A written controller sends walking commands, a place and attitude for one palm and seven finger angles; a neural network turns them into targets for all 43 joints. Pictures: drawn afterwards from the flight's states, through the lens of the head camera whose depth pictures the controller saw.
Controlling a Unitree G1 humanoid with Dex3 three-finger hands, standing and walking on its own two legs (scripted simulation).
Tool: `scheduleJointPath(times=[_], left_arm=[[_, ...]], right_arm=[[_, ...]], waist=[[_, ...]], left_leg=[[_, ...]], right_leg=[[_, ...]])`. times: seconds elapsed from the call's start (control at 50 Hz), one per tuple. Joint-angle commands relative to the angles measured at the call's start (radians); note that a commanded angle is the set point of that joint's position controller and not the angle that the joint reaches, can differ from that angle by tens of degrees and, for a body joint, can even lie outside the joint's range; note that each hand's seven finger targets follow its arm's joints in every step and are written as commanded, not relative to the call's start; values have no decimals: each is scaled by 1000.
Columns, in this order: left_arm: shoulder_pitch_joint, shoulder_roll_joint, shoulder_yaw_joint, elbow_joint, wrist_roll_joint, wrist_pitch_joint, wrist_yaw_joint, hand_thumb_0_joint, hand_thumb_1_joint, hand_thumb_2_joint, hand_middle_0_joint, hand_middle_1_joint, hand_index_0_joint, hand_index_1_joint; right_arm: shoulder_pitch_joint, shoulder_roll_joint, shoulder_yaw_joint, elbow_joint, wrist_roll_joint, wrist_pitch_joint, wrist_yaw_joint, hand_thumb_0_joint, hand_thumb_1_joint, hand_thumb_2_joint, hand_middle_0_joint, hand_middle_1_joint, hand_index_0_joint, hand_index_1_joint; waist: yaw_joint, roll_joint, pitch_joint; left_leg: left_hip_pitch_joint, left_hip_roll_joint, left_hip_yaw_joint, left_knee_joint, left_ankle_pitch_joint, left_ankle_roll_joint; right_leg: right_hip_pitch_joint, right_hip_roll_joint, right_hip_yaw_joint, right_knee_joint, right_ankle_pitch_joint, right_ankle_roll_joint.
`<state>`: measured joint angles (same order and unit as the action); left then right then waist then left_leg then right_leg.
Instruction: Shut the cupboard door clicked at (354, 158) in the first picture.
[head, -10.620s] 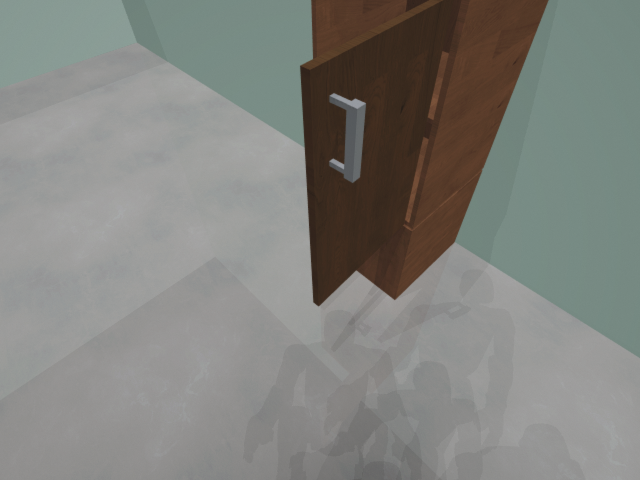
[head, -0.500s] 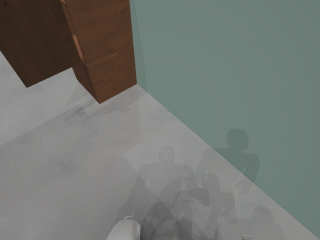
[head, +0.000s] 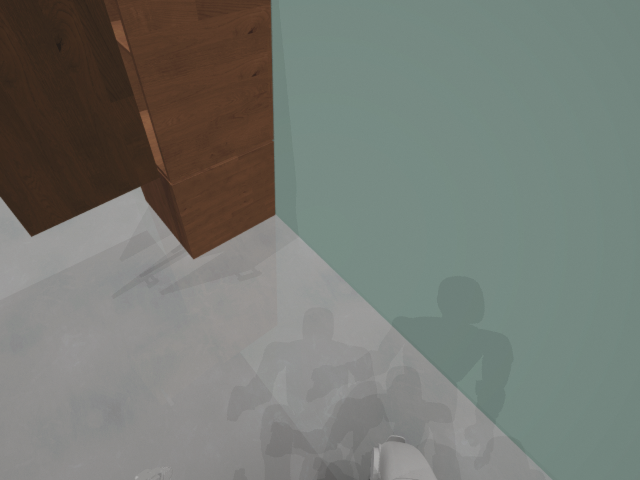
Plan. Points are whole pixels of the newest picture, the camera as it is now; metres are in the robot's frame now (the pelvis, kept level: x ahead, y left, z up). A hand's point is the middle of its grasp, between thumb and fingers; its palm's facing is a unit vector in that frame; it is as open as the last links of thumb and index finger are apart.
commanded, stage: walk to a spot facing it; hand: left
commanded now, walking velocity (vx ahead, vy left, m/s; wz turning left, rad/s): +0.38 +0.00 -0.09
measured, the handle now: out of the picture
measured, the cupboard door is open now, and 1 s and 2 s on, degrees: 93 93 93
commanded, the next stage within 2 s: turn to face it in 0.42 s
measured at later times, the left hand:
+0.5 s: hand (224, 394) +0.27 +0.16 -0.18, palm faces +0.06 -0.98 -0.21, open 7.1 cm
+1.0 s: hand (204, 307) +0.43 +0.22 -0.18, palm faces +0.27 -0.94 -0.20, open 7.4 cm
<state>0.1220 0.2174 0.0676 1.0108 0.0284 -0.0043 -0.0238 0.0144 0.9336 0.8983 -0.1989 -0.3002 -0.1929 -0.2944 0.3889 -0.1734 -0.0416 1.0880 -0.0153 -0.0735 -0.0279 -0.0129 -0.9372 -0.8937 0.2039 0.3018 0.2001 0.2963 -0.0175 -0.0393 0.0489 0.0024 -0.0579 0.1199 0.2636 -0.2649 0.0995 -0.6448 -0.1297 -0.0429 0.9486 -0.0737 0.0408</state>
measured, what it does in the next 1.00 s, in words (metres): walks ahead: right foot, then left foot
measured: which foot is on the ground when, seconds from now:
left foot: down 0.00-0.24, up 0.26-0.64, down 0.66-1.00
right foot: up 0.00-0.20, down 0.22-0.64, up 0.66-1.00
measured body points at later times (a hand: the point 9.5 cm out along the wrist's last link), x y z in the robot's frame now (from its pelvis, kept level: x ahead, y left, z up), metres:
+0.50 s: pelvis +0.24 -0.04 +0.00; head +0.26 -0.03 +0.44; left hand +0.27 +0.21 -0.16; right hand +0.27 -0.27 -0.16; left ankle +0.33 +0.11 -0.70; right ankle +0.19 -0.13 -0.75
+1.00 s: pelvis +0.37 +0.01 -0.01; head +0.41 +0.04 +0.44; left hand +0.41 +0.27 -0.16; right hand +0.50 -0.20 -0.15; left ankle +0.41 +0.10 -0.75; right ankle +0.42 -0.15 -0.69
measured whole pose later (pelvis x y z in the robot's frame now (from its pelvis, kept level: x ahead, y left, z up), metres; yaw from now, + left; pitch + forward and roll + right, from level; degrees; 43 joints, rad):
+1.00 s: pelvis +0.37 +0.01 -0.01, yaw +13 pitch +1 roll -2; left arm 0.13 0.20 0.07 0.94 0.02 0.03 0.01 0.01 0.91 0.90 -0.20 -0.30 -0.19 -0.29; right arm 0.17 -0.18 -0.05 0.97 -0.02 0.01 0.00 0.00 -0.92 -0.89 0.21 0.30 0.20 0.30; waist -0.01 0.00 0.07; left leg -0.35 -0.06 -0.03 0.49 -0.16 0.08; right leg -0.50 -0.07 0.01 0.98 -0.38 0.08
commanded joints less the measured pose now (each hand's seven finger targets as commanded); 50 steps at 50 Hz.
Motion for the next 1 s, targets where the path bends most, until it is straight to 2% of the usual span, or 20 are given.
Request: scheduleJointPath(times=[0.0,0.1,0.12,0.16,0.18,0.2,0.22,0.26,0.28,0.34,0.5,0.58,0.6,0.62,0.64,0.66,0.72,0.78,0.86,0.98], left_arm=[[-123,-4,-21,-94,-7,-22,-13,0,900,900,-200,-300,-200,-300],[-177,8,-32,-119,-9,-34,-11,0,900,900,-200,-300,-200,-300],[-136,15,-31,-109,-10,-38,-8,0,900,900,-200,-300,-200,-300],[83,55,-12,-47,-9,-52,3,0,900,900,-200,-300,-200,-300],[267,107,10,2,-5,-62,9,0,900,900,-200,-300,-200,-300],[408,198,37,40,-3,-67,21,0,900,900,-200,-300,-200,-300],[385,216,34,43,-25,-63,24,0,900,900,-200,-300,-200,-300],[229,114,9,13,-27,-63,36,0,900,900,-200,-300,-200,-300],[180,74,-6,8,-25,-71,35,0,900,900,-200,-300,-200,-300],[129,14,-24,7,-18,-87,34,0,900,900,-200,-300,-200,-300],[216,58,-15,73,-9,-91,31,0,900,900,-200,-300,-200,-300],[210,100,-11,77,-12,-77,38,0,900,900,-200,-300,-200,-300],[215,102,-12,65,-16,-69,37,0,900,900,-200,-300,-200,-300],[246,64,-14,38,-29,-63,33,0,900,900,-200,-300,-200,-300],[213,49,-24,3,-33,-63,34,0,900,900,-200,-300,-200,-300],[156,78,-18,-28,-27,-47,43,0,900,900,-200,-300,-200,-300],[135,41,-5,-23,-13,-15,39,0,900,900,-200,-300,-200,-300],[195,32,3,-21,-10,8,33,0,900,900,-200,-300,-200,-300],[135,44,15,-72,-6,22,38,0,900,900,-200,-300,-200,-300],[14,51,17,-153,-9,20,45,0,900,900,-200,-300,-200,-300]], right_arm=[[143,-104,-1,6,-12,-16,-6,0,-900,-900,200,300,200,300],[215,-116,7,57,-19,-8,-11,0,-900,-900,200,300,200,300],[215,-124,7,64,-17,-7,-12,0,-900,-900,200,300,200,300],[175,-139,0,62,-7,-5,-12,0,-900,-900,200,300,200,300],[125,-134,-1,41,7,-11,-5,0,-900,-900,200,300,200,300],[138,-84,1,11,24,-17,-3,0,-900,-900,200,300,200,300],[100,-92,-5,-1,25,-15,-1,0,-900,-900,200,300,200,300],[-49,-49,-12,-37,12,1,10,0,-900,-900,200,300,200,300],[-20,-19,-6,-26,2,21,12,0,-900,-900,200,300,200,300],[57,17,-6,3,-7,59,26,0,-900,-900,200,300,200,300],[-218,14,-8,-82,-6,40,54,0,-900,-900,200,300,200,300],[-149,-53,-13,-64,-11,35,47,0,-900,-900,200,300,200,300],[-50,-112,-25,-45,-17,33,41,0,-900,-900,200,300,200,300],[39,-219,-49,-44,-27,30,30,0,-900,-900,200,300,200,300],[97,-280,-54,-41,-13,39,17,0,-900,-900,200,300,200,300],[56,-286,-54,-52,-5,48,14,0,-900,-900,200,300,200,300],[-146,-201,-33,-119,-4,41,-1,0,-900,-900,200,300,200,300],[-206,-193,-29,-149,-6,45,1,0,-900,-900,200,300,200,300],[-200,-206,-43,-165,-7,63,10,0,-900,-900,200,300,200,300],[-156,-211,-65,-169,-15,83,13,0,-900,-900,200,300,200,300]], waist=[[-41,117,65],[-48,137,70],[-28,138,49],[78,105,-58],[165,74,-156],[187,-132,-278],[155,-78,-272],[91,8,21],[33,-26,40],[-37,-94,28],[33,-96,43],[-33,-66,-1],[-74,19,-80],[-103,225,-191],[-110,305,-278],[-90,166,-214],[-7,184,-54],[34,150,-108],[22,127,-95],[-16,151,-111]], left_leg=[[74,308,-129,-54,618,22],[126,318,-98,37,915,10],[124,316,-95,92,1047,1],[21,282,-78,341,1102,-37],[-204,240,-52,563,890,-53],[-516,55,-6,938,48,-94],[-599,54,-100,1150,-291,-87],[-635,155,-152,1076,-144,-82],[-583,178,-156,1027,-97,-94],[-480,188,-114,854,-24,-121],[-496,135,-28,443,65,-125],[-282,54,25,271,123,-94],[-97,92,-27,247,305,-65],[110,332,-337,250,591,56],[156,484,-542,180,890,180],[36,483,-502,157,785,191],[-248,366,-397,56,417,108],[-292,299,-316,45,329,72],[-303,280,-384,9,139,72],[-216,270,-478,61,182,84]], right_leg=[[-69,19,-31,-130,5,-30],[72,95,-94,-282,-122,-91],[149,128,-117,-301,-155,-107],[473,158,-113,-396,-103,-136],[797,55,7,-401,17,-179],[1061,-262,454,-458,228,-317],[988,-361,543,-559,280,-369],[633,-266,327,-651,251,-270],[511,-222,241,-688,201,-222],[371,-149,53,-756,78,-176],[532,-152,-18,-699,239,-162],[561,-138,-119,-441,522,-97],[473,-109,-151,-242,439,-58],[243,16,-191,28,-2,2],[156,90,-95,280,-566,4],[157,61,-5,360,-556,-11],[128,9,52,309,-388,13],[185,30,40,229,-309,24],[151,45,42,150,-277,35],[160,79,52,-59,-341,37]])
